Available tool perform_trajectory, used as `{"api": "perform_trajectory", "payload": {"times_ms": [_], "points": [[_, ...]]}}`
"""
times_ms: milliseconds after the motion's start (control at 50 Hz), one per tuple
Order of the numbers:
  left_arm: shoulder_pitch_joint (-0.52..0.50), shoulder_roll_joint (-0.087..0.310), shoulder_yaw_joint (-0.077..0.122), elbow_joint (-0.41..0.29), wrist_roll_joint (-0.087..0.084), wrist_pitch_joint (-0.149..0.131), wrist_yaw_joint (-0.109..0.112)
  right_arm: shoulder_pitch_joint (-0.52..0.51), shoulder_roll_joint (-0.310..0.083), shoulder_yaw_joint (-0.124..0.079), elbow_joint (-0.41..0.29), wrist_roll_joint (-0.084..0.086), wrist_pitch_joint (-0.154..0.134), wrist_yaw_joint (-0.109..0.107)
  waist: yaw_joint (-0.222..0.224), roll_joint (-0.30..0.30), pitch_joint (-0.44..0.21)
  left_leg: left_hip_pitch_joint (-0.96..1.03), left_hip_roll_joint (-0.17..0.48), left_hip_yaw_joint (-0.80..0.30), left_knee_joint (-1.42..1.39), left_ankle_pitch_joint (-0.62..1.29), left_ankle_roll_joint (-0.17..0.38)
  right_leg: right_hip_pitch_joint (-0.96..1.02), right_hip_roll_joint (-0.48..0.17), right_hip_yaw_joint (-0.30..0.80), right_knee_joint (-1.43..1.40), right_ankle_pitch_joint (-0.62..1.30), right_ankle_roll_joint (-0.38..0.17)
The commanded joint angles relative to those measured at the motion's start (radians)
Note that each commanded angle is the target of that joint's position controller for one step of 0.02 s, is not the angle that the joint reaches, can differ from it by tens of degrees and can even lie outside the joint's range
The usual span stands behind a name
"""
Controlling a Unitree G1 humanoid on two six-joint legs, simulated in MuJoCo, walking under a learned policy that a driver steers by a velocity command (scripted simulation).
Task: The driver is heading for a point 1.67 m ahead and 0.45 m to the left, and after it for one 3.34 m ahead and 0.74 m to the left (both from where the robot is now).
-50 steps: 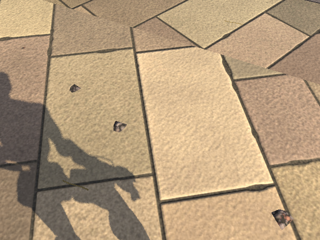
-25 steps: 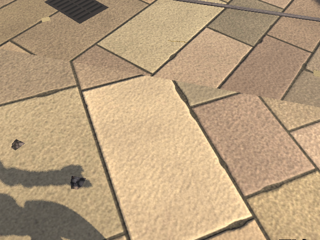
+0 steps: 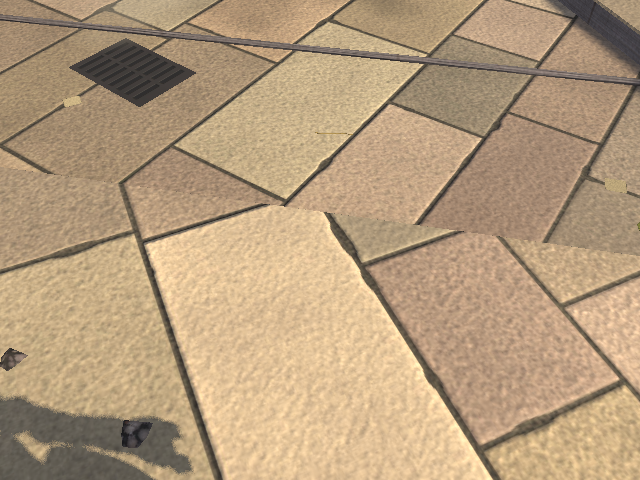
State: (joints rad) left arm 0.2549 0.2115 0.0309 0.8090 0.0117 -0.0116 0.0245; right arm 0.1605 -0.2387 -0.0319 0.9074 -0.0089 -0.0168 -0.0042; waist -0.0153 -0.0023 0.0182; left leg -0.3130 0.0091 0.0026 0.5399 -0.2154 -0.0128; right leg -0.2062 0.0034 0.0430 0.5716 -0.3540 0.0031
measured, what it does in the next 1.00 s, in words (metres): walks ahead: right foot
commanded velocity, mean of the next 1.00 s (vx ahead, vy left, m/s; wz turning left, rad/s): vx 0.25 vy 0.00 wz -0.01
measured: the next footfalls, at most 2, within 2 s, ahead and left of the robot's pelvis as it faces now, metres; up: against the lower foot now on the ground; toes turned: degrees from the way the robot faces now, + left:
right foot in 1.00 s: +0.46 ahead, -0.12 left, +0.00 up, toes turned -1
left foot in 1.56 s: +0.73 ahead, +0.16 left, +0.00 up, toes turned +18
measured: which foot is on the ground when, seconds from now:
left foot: down 0.00-1.00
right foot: down 0.00-0.52, up 0.54-0.98, down 1.00-1.00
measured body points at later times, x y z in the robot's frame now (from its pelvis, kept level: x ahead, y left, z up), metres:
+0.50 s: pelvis +0.05 +0.02 +0.00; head +0.05 +0.03 +0.45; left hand +0.06 +0.28 -0.15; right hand +0.13 -0.25 -0.13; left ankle +0.06 +0.12 -0.73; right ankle -0.03 -0.12 -0.73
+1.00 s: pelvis +0.28 -0.01 -0.01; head +0.31 -0.01 +0.43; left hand +0.52 +0.21 -0.09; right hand +0.18 -0.27 -0.15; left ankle +0.06 +0.12 -0.73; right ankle +0.42 -0.11 -0.73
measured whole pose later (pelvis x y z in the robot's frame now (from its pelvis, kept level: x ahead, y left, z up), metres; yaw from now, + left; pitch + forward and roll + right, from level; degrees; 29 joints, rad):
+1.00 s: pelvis +0.28 -0.01 -0.01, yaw +1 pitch +2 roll +0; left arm -0.05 0.23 0.04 0.77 -0.03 -0.10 -0.04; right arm 0.48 -0.25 -0.04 1.08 0.01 -0.06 -0.01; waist -0.09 -0.01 0.03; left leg 0.16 0.02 0.02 0.30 -0.46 -0.01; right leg -0.51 -0.01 -0.04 0.51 -0.03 -0.08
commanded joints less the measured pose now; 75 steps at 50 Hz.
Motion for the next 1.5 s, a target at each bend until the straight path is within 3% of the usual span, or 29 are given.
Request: {"api": "perform_trajectory", "payload": {"times_ms": [20, 280, 320, 360, 400, 440, 500, 520, 540, 560, 580, 620, 680, 780, 900, 960, 980, 1000, 1020, 1040, 1060, 1080, 1100, 1120, 1160, 1220, 1360, 1440, 1500], "points": [[0.026, 0.12, 0.031, -0.038, -0.003, -0.011, 0.003, -0.023, -0.099, -0.021, -0.03, 0.004, -0.006, -0.007, 0.006, 0.002, -0.045, 0.12, 0.039, -0.041, -0.038, 0.2, 0.034, -0.073, -0.05, 0.049, -0.114, 0.216, -0.034], [0.038, 0.107, 0.028, 0.045, -0.005, -0.01, 0.007, -0.041, -0.104, -0.027, 0.064, 0.009, 0.017, -0.026, 0.003, -0.006, -0.029, 0.151, 0.039, -0.041, -0.039, 0.217, 0.031, -0.051, -0.035, 0.025, -0.134, 0.265, -0.028], [0.07, 0.121, 0.035, 0.073, -0.012, -0.005, 0.009, -0.022, -0.093, -0.026, 0.09, 0.015, 0.021, -0.026, 0.007, -0.038, -0.024, 0.128, -0.01, 0.011, -0.004, -0.05, 0.032, -0.055, -0.033, 0.037, -0.175, -0.006, -0.054], [0.09, 0.166, 0.048, 0.073, -0.023, -0.008, 0.011, -0.064, -0.095, -0.029, 0.077, 0.023, 0.01, -0.023, 0.033, -0.111, 0.065, -0.026, -0.05, 0.057, 0.096, -0.276, 0.034, -0.071, -0.116, 0.173, -0.273, -0.355, -0.13], [0.111, 0.213, 0.062, 0.082, -0.034, -0.029, 0.013, -0.124, -0.08, -0.025, 0.043, 0.036, -0.026, -0.011, 0.052, -0.183, 0.162, -0.169, -0.021, 0.041, 0.214, -0.223, 0.058, -0.052, -0.269, 0.39, -0.382, -0.46, -0.22], [0.083, 0.194, 0.058, 0.081, -0.034, -0.052, 0.012, -0.109, -0.082, -0.027, 0.041, 0.043, -0.061, 0.005, 0.028, -0.178, 0.182, -0.212, 0.024, 0.007, 0.199, -0.236, 0.094, -0.006, -0.302, 0.401, -0.362, -0.295, -0.233], [-0.015, 0.172, 0.052, 0.058, -0.039, -0.053, 0.001, 0.127, -0.105, -0.051, 0.145, 0.037, -0.081, 0.021, -0.084, -0.105, 0.075, 0.22, -0.022, 0.035, -0.033, -0.052, 0.1, -0.156, -0.161, 0.176, -0.193, -0.017, -0.136], [-0.053, 0.126, 0.038, 0.03, -0.037, -0.06, 0.001, 0.246, -0.179, -0.074, 0.171, 0.032, -0.082, 0.018, -0.124, 0.068, 0.033, 0.355, 0.115, -0.217, -0.165, -0.16, 0.158, -0.28, -0.041, 0.02, 0.088, 0.108, -0.065], [-0.052, 0.093, 0.033, -0.005, -0.036, -0.077, 0.006, 0.363, -0.273, -0.093, 0.19, 0.029, -0.084, 0.028, -0.144, 0.322, -0.03, 0.506, 0.33, -0.648, -0.338, -0.222, 0.301, -0.473, 0.066, -0.045, 0.413, -0.111, -0.008], [-0.052, 0.131, 0.043, -0.005, -0.054, -0.09, 0.003, 0.302, -0.188, -0.06, 0.176, 0.015, -0.094, 0.029, -0.101, 0.214, -0.005, 0.487, 0.376, -0.724, -0.356, -0.237, 0.322, -0.571, 0.026, 0.062, 0.596, -0.2, -0.024], [-0.035, 0.135, 0.045, 0.006, -0.065, -0.098, -0.006, 0.231, -0.139, -0.045, 0.15, 0.017, -0.101, 0.029, -0.064, 0.144, 0.045, 0.448, 0.348, -0.607, -0.342, -0.207, 0.289, -0.61, -0.025, 0.078, 0.652, -0.119, -0.051], [-0.046, 0.134, 0.051, 0.019, -0.05, -0.103, -0.011, 0.167, -0.115, -0.031, 0.121, 0.016, -0.103, 0.033, -0.033, 0.071, 0.066, 0.394, 0.282, -0.417, -0.361, -0.096, 0.226, -0.609, -0.098, 0.046, 0.588, 0.054, -0.073], [-0.071, 0.111, 0.055, 0.016, -0.032, -0.088, -0.024, 0.218, -0.094, -0.016, 0.131, 0.012, -0.087, 0.022, -0.029, 0.09, 0.045, 0.355, 0.211, -0.24, -0.389, 0.144, 0.199, -0.535, -0.12, -0.011, 0.473, 0.156, -0.043], [-0.257, 0.063, 0.03, -0.049, -0.033, -0.079, -0.033, 0.251, -0.149, -0.02, 0.121, 0.007, -0.072, -0.006, -0.06, 0.077, 0.083, 0.276, 0.186, -0.123, -0.438, 0.234, 0.197, -0.496, -0.095, -0.059, 0.16, 0.325, 0.004], [-0.39, 0.09, 0.023, -0.098, -0.044, -0.087, -0.063, 0.315, -0.154, -0.029, 0.139, 0.027, -0.064, -0.01, -0.064, 0.087, 0.13, 0.34, 0.24, -0.082, -0.426, 0.262, 0.186, -0.433, -0.066, -0.06, -0.022, 0.387, -0.037], [-0.296, 0.149, 0.047, -0.082, -0.039, -0.092, -0.069, 0.283, -0.187, -0.044, 0.125, 0.023, -0.053, -0.011, 0.018, 0.117, 0.036, 0.408, 0.254, -0.053, -0.265, 0.643, 0.155, -0.252, -0.011, -0.093, -0.042, 0.305, -0.088], [-0.151, 0.184, 0.069, -0.04, -0.039, -0.09, -0.063, 0.267, -0.184, -0.043, 0.118, 0.018, -0.045, -0.011, 0.096, 0.122, -0.053, 0.383, 0.221, -0.022, -0.097, 0.795, 0.134, -0.067, 0.022, -0.116, -0.042, 0.291, -0.116], [0.04, 0.228, 0.09, 0.014, -0.039, -0.085, -0.053, 0.258, -0.165, -0.034, 0.102, 0.01, -0.04, -0.011, 0.178, 0.105, -0.17, 0.227, 0.176, 0.002, 0.144, 0.713, 0.102, 0.217, -0.029, -0.055, -0.018, 0.279, -0.156], [0.178, 0.323, 0.111, 0.043, -0.01, -0.081, -0.045, 0.366, -0.045, -0.001, 0.079, 0.007, -0.052, -0.003, 0.147, -0.125, -0.344, -0.169, 0.024, 0.033, 0.558, 0.258, 0.042, 0.622, -0.307, 0.383, -0.062, 0.076, -0.294], [0.183, 0.268, 0.09, 0.05, -0.015, -0.08, -0.049, 0.378, -0.025, 0.009, 0.096, 0.028, -0.079, 0.003, 0.141, -0.239, -0.443, -0.307, -0.065, -0.109, 0.772, -0.333, 0.043, 0.653, -0.424, 0.737, -0.272, -0.071, -0.347], [0.093, 0.208, 0.069, 0.045, -0.023, -0.086, -0.05, 0.274, -0.128, -0.022, 0.062, 0.059, -0.097, 0.007, 0.132, -0.176, -0.26, -0.402, -0.003, -0.15, 0.849, -0.296, 0.064, 0.5, -0.389, 0.614, -0.304, -0.109, -0.282], [0.007, 0.169, 0.056, 0.031, -0.023, -0.091, -0.049, 0.194, -0.15, -0.029, 0.036, 0.07, -0.103, 0.003, 0.103, -0.117, -0.14, -0.403, 0.054, -0.118, 0.824, -0.204, 0.079, 0.332, -0.355, 0.443, -0.325, -0.038, -0.242], [-0.059, 0.141, 0.048, 0.031, -0.015, -0.1, -0.053, 0.167, -0.136, -0.033, 0.031, 0.059, -0.099, -0.005, 0.064, -0.057, -0.073, -0.357, 0.096, -0.105, 0.757, -0.124, 0.079, 0.182, -0.316, 0.323, -0.361, 0.059, -0.215], [-0.102, 0.109, 0.039, 0.034, -0.007, -0.111, -0.057, 0.187, -0.123, -0.042, 0.038, 0.047, -0.082, -0.012, 0.023, -0.072, -0.049, -0.291, 0.129, -0.114, 0.698, -0.074, 0.08, 0.092, -0.273, 0.219, -0.391, 0.128, -0.188], [-0.114, 0.096, 0.039, 0.056, 0.0, -0.119, -0.061, 0.235, -0.069, -0.04, 0.051, 0.046, -0.048, -0.012, -0.011, -0.09, -0.028, -0.218, 0.145, -0.115, 0.661, -0.044, 0.075, -0.009, -0.246, 0.112, -0.439, 0.181, -0.186], [-0.083, 0.131, 0.048, 0.086, 0.006, -0.126, -0.045, 0.171, -0.074, -0.05, 0.013, 0.042, -0.024, -0.017, -0.019, -0.067, 0.027, -0.315, 0.145, -0.133, 0.59, 0.056, 0.059, -0.029, -0.242, 0.009, -0.484, 0.25, -0.197], [0.004, 0.176, 0.052, 0.111, 0.001, -0.111, -0.005, -0.053, -0.05, -0.039, -0.078, 0.026, -0.043, 0.023, 0.049, -0.014, 0.073, -0.384, 0.113, -0.045, 0.225, 0.339, 0.045, 0.098, -0.233, -0.17, -0.492, 0.382, -0.163], [0.089, 0.195, 0.06, 0.136, -0.014, -0.079, -0.002, -0.167, -0.037, -0.026, -0.157, 0.028, -0.041, 0.051, 0.093, -0.004, 0.1, -0.468, 0.098, 0.012, 0.127, 0.243, 0.07, 0.29, -0.285, -0.212, -0.409, 0.509, -0.16], [0.061, 0.234, 0.072, 0.118, -0.024, -0.056, 0.003, -0.154, -0.07, -0.039, -0.202, 0.032, -0.037, 0.068, 0.05, -0.053, 0.049, -0.349, 0.029, 0.097, 0.1, 0.09, 0.113, 0.345, -0.298, -0.256, -0.263, 0.905, -0.134]]}}
Keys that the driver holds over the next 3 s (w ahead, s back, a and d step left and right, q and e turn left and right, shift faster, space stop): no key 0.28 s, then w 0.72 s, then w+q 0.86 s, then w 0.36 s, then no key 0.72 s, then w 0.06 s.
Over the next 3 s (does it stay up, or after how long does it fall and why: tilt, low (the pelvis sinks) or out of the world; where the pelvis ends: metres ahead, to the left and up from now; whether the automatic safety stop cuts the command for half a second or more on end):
stays up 1.10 0.24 0.01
